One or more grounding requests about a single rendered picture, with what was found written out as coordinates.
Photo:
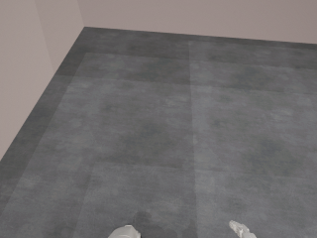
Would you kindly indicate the left robot thigh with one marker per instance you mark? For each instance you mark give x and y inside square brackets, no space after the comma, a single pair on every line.
[125,232]

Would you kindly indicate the robot right hand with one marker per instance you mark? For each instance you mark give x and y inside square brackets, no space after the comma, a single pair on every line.
[241,230]

